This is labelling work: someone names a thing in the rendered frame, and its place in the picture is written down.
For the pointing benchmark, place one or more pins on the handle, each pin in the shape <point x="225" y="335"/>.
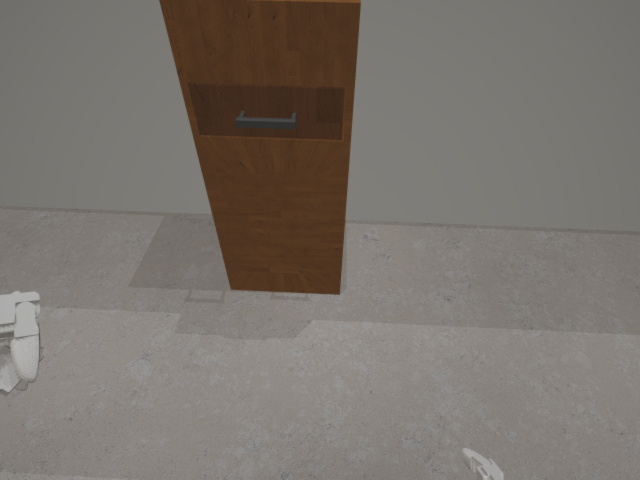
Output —
<point x="275" y="123"/>

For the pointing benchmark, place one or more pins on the drawer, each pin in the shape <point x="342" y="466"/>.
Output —
<point x="319" y="109"/>

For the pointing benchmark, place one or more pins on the robot left hand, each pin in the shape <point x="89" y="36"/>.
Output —
<point x="20" y="351"/>

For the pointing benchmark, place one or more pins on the robot right hand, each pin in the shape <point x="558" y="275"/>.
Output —
<point x="480" y="466"/>

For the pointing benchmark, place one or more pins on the cabinet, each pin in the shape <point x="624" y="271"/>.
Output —
<point x="278" y="204"/>

